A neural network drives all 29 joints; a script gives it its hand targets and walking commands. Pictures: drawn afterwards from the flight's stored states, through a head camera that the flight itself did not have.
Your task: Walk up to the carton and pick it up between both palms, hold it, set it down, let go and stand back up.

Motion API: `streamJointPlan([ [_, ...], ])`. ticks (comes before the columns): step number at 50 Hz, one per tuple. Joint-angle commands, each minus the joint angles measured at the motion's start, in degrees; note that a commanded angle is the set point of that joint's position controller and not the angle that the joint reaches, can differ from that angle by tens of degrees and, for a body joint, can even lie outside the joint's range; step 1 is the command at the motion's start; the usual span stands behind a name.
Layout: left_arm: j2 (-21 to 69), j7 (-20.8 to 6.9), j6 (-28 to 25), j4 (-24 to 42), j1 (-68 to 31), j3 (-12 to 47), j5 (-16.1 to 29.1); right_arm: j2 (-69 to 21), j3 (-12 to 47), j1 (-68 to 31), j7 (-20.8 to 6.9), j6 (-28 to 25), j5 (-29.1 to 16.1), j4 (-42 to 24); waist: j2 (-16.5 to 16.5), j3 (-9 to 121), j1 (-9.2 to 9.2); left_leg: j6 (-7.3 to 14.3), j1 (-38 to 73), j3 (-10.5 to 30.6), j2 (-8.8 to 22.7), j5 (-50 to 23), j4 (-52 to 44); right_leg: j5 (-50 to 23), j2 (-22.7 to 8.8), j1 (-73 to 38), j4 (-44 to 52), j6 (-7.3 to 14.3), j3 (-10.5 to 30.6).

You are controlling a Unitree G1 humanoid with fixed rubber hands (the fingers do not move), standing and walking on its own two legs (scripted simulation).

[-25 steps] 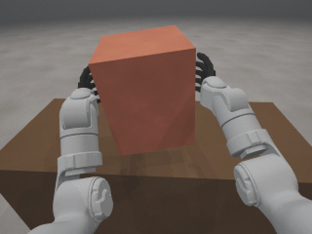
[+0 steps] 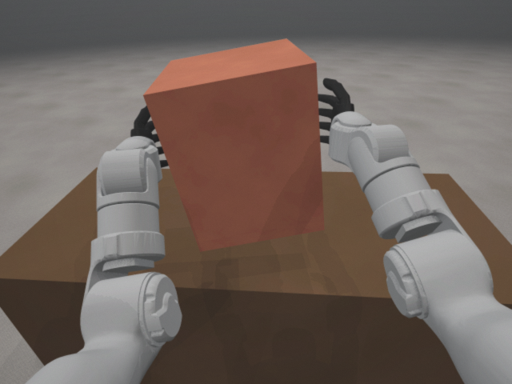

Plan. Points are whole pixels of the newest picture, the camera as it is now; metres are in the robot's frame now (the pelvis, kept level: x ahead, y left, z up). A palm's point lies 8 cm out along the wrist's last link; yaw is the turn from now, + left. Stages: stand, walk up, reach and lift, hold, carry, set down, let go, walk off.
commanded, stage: hold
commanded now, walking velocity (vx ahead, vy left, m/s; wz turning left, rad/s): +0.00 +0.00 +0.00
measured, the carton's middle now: (244, 141) +0.42 +0.00 +0.27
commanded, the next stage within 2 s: none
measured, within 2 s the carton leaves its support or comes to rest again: neither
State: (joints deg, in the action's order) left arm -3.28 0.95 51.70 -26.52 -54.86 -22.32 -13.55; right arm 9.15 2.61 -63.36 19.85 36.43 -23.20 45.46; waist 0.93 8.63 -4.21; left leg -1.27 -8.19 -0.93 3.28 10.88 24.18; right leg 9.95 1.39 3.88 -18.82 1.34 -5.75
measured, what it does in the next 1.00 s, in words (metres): stands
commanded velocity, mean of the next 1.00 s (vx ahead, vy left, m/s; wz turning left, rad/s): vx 0.00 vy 0.00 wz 0.00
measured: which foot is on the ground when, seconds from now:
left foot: down 0.00-1.00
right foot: down 0.00-1.00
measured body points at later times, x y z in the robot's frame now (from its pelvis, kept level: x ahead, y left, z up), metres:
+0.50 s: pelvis +0.00 +0.00 +0.00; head -0.09 +0.00 +0.44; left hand +0.38 +0.16 +0.29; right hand +0.39 -0.14 +0.30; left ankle +0.03 +0.13 -0.74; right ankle +0.01 -0.10 -0.74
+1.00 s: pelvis +0.01 +0.00 +0.00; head -0.08 +0.01 +0.44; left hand +0.39 +0.16 +0.28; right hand +0.39 -0.13 +0.30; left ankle +0.03 +0.13 -0.74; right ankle +0.01 -0.10 -0.74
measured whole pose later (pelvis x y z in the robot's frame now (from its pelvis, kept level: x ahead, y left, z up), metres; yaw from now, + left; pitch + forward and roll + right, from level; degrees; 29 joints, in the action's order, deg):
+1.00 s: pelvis +0.01 +0.00 +0.00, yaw +0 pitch -5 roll -2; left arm -2.8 1.2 53.6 -20.9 -53.1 -22.0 -13.6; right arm 9.1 3.1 -61.2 21.1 37.7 -25.3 41.0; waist 0.9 7.5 -4.2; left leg -1.4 -7.9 -0.5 3.3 11.6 24.7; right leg 10.3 1.6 3.0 -18.5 1.3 -5.9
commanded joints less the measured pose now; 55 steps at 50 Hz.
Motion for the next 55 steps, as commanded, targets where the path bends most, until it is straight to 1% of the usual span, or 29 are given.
streamJointPlan([
  [1, 33.5, -6.9, -6.7, 10.6, -53.5, 23.2, 12.3, -42.5, 10.8, -49.7, -8.7, -1.3, -10.3, -20.2, 1.8, 22.2, 0.01, -1.3, 4.9, 1.6, -5.8, -9.9, -2.9, -9.6, 3.8, -3.9, 2.3, -5.0, 4.5],
  [4, 33.0, -6.6, -6.7, 9.8, -54.0, 22.9, 12.4, -42.2, 10.1, -49.9, -8.6, -0.8, -10.3, -19.8, 1.3, 21.6, -0.54, -1.1, 4.4, 1.9, -5.7, -9.4, -2.8, -9.3, 3.5, -3.8, 2.5, -5.1, 4.9],
  [5, 33.4, -6.6, -6.8, 10.4, -54.3, 23.2, 12.7, -42.3, 10.4, -50.3, -8.5, -0.9, -10.6, -20.2, 2.1, 22.3, -0.09, -1.1, 4.3, 1.7, -5.8, -9.5, -2.9, -9.9, 3.6, -3.6, 2.5, -5.1, 4.9],
  [6, 33.0, -6.5, -6.8, 10.7, -54.1, 23.3, 12.7, -42.0, 10.3, -50.1, -8.4, -0.7, -10.7, -19.9, 2.0, 22.4, -0.33, -1.4, 4.3, 1.8, -5.7, -10.1, -2.6, -10.1, 3.6, -4.2, 2.3, -5.0, 5.1],
  [7, 32.6, -6.5, -6.9, 11.0, -54.2, 23.5, 13.0, -42.7, 10.9, -50.4, -8.4, -0.7, -11.0, -21.2, 1.9, 23.7, 0.15, -1.3, 4.9, 1.9, -5.7, -11.2, -2.3, -11.2, 3.7, -4.4, 2.1, -5.1, 5.2],
  [8, 32.3, -6.4, -6.9, 12.0, -54.7, 23.3, 13.1, -42.5, 10.9, -50.3, -8.3, -0.6, -11.4, -21.4, 1.8, 24.7, -0.18, -1.1, 4.9, 1.9, -5.9, -11.8, -2.0, -12.4, 3.7, -4.9, 1.9, -5.2, 5.2],
  [10, 32.2, -6.4, -6.6, 10.8, -53.4, 22.4, 12.4, -42.5, 10.7, -48.9, -8.2, -0.2, -11.1, -20.2, 1.8, 22.7, -0.35, -1.5, 4.8, 1.9, -5.9, -11.5, -2.2, -12.0, 3.6, -4.1, 2.2, -5.4, 5.2],
  [14, 31.3, -6.7, -6.2, 11.4, -53.1, 21.9, 12.2, -41.9, 11.0, -49.1, -8.2, -0.3, -11.7, -20.6, 1.5, 22.8, 0.53, -1.2, 4.5, 1.8, -5.9, -11.5, -2.3, -11.7, 3.6, -4.2, 2.0, -5.5, 5.3],
  [15, 32.3, -6.6, -6.1, 11.5, -52.9, 22.6, 12.5, -41.9, 10.7, -49.5, -8.2, -0.3, -11.6, -20.6, 2.2, 22.4, -0.09, -1.6, 4.3, 1.7, -5.9, -11.4, -2.4, -11.6, 3.7, -4.2, 2.1, -5.4, 5.1],
  [19, 32.1, -6.3, -6.2, 12.3, -53.8, 22.9, 12.8, -42.3, 10.6, -50.0, -8.3, -0.3, -11.3, -21.5, 2.2, 23.3, 0.43, -1.4, 4.6, 2.0, -5.7, -10.8, -2.4, -10.0, 3.7, -3.7, 2.1, -5.1, 5.1],
  [22, 31.8, -6.3, -6.0, 11.9, -52.6, 22.6, 12.7, -41.4, 10.6, -49.3, -8.1, -0.1, -11.3, -21.2, 1.2, 23.2, 0.03, -1.3, 5.0, 2.0, -5.7, -12.1, -2.3, -12.3, 3.6, -4.3, 2.2, -5.3, 5.3],
  [23, 31.7, -6.4, -5.9, 12.4, -52.5, 22.7, 12.4, -41.2, 10.5, -48.8, -8.0, 0.0, -11.2, -21.7, 1.9, 23.3, 0.16, -1.5, 5.2, 1.9, -5.7, -11.9, -2.3, -11.6, 3.6, -4.3, 2.1, -5.3, 5.3],
  [25, 31.6, -6.4, -5.9, 13.9, -53.1, 23.3, 13.0, -41.5, 11.0, -49.8, -7.9, -0.4, -11.7, -23.2, 1.4, 24.8, -0.07, -1.4, 5.7, 1.8, -5.8, -12.6, -2.0, -12.8, 3.8, -5.4, 1.8, -5.4, 5.1],
  [26, 31.9, -6.3, -5.7, 13.4, -53.3, 23.4, 12.8, -41.2, 10.6, -49.7, -7.8, -0.3, -11.6, -22.7, 1.9, 24.1, -0.08, -1.5, 5.6, 2.0, -5.8, -11.9, -2.0, -11.6, 3.6, -4.2, 2.3, -5.4, 5.2],
  [27, 31.7, -6.3, -5.7, 12.1, -52.8, 23.0, 12.7, -41.2, 10.5, -50.0, -7.8, -0.2, -11.2, -22.8, 1.3, 23.5, -0.17, -1.2, 5.2, 2.1, -5.6, -11.0, -2.3, -10.6, 3.7, -3.9, 2.2, -5.3, 5.2],
  [31, 32.6, -6.4, -5.6, 13.9, -52.1, 24.4, 12.9, -40.9, 10.6, -48.6, -7.9, -0.4, -11.5, -22.6, 3.1, 23.6, -0.34, -2.1, 6.1, 1.9, -5.6, -13.2, -1.9, -12.5, 3.9, -4.5, 1.9, -5.1, 4.8],
  [33, 32.1, -6.4, -5.2, 13.4, -51.5, 23.9, 12.7, -40.8, 10.6, -48.6, -7.8, -0.2, -11.7, -22.4, 2.4, 22.7, -0.48, -1.9, 5.6, 2.0, -5.7, -12.9, -2.1, -12.4, 3.8, -4.7, 2.2, -5.2, 4.9],
  [35, 31.7, -6.4, -5.3, 14.8, -51.1, 23.8, 12.6, -41.0, 11.4, -48.4, -7.7, -0.4, -11.9, -24.1, 1.8, 24.2, 0.12, -1.7, 6.4, 1.9, -5.9, -14.3, -1.4, -14.1, 3.7, -5.5, 1.7, -5.4, 5.0],
  [36, 31.9, -6.4, -5.0, 14.9, -51.2, 24.1, 12.6, -40.6, 11.0, -48.3, -7.6, -0.3, -11.9, -24.0, 2.1, 23.7, -0.48, -1.9, 6.5, 2.0, -5.7, -14.7, -1.6, -14.4, 3.8, -5.6, 1.8, -5.3, 4.9],
  [37, 31.9, -6.5, -4.9, 14.5, -51.0, 24.2, 12.5, -40.5, 11.1, -48.6, -7.6, -0.2, -11.9, -24.0, 2.8, 23.6, -0.08, -2.0, 6.1, 1.9, -5.8, -13.9, -1.8, -13.8, 3.7, -5.8, 2.0, -5.3, 5.0],
  [38, 31.7, -6.5, -4.8, 14.1, -50.4, 23.8, 12.1, -40.3, 10.7, -48.4, -7.6, -0.2, -12.0, -23.7, 2.7, 23.1, -0.39, -2.0, 5.8, 1.7, -5.9, -13.6, -1.9, -13.5, 3.8, -5.9, 2.1, -5.4, 4.8],
  [39, 32.1, -6.6, -4.8, 14.2, -50.4, 23.8, 12.2, -40.8, 11.1, -48.7, -7.6, -0.3, -11.9, -24.2, 2.5, 22.7, -0.04, -1.9, 5.5, 1.7, -6.0, -13.4, -2.2, -13.4, 3.9, -5.7, 2.0, -5.4, 4.9],
  [40, 32.0, -6.5, -4.7, 14.9, -49.6, 24.1, 12.1, -40.1, 11.0, -48.1, -7.6, -0.3, -12.2, -24.3, 2.7, 23.0, -0.4, -2.1, 5.9, 2.0, -5.7, -14.3, -2.0, -13.9, 3.9, -6.1, 1.8, -5.2, 4.9],
  [43, 32.2, -6.6, -4.4, 16.1, -49.7, 24.4, 11.8, -40.4, 11.5, -48.1, -7.7, -0.2, -12.2, -25.1, 2.7, 23.1, -0.28, -2.3, 7.0, 2.0, -5.7, -15.9, -1.5, -15.4, 4.0, -5.8, 1.6, -5.2, 4.8],
  [47, 31.9, -6.8, -4.4, 16.3, -49.3, 24.4, 11.8, -40.2, 11.5, -48.1, -7.6, -0.4, -12.2, -25.9, 2.2, 23.2, -0.63, -2.0, 7.3, 2.1, -5.7, -15.4, -1.5, -14.9, 4.0, -5.9, 1.9, -5.4, 4.8],
  [48, 32.2, -6.8, -4.2, 16.1, -49.5, 24.4, 11.5, -40.3, 11.6, -47.6, -7.5, -0.3, -12.1, -25.8, 2.9, 22.7, -0.44, -2.2, 7.3, 2.0, -5.6, -15.5, -1.5, -14.9, 4.0, -5.5, 1.9, -5.2, 4.8],
  [49, 31.7, -6.9, -4.1, 15.1, -49.1, 23.8, 11.5, -39.9, 11.2, -47.4, -7.5, -0.2, -11.9, -25.0, 1.8, 21.6, -0.82, -2.1, 6.8, 2.0, -5.6, -15.0, -1.8, -14.8, 3.9, -5.7, 2.1, -5.3, 4.8],
  [51, 32.0, -6.9, -4.2, 16.3, -49.0, 24.4, 11.7, -40.0, 11.7, -47.6, -7.5, -0.4, -12.0, -25.8, 2.9, 23.0, -0.42, -2.3, 6.9, 2.0, -5.7, -15.3, -1.5, -14.9, 3.9, -6.2, 1.8, -5.3, 4.9],
  [55, 32.3, -6.9, -4.0, 16.4, -47.9, 24.7, 11.6, -39.7, 12.0, -47.5, -7.5, -0.6, -12.1, -26.8, 2.5, 23.5, -0.41, -2.4, 7.5, 2.1, -5.7, -16.8, -1.3, -16.6, 4.0, -6.9, 1.8, -5.3, 4.9],
])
